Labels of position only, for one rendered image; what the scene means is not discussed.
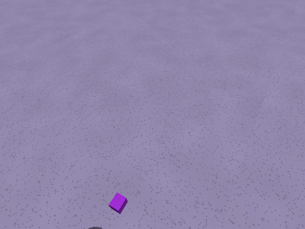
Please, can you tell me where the small box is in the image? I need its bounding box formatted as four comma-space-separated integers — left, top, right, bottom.
109, 193, 128, 214

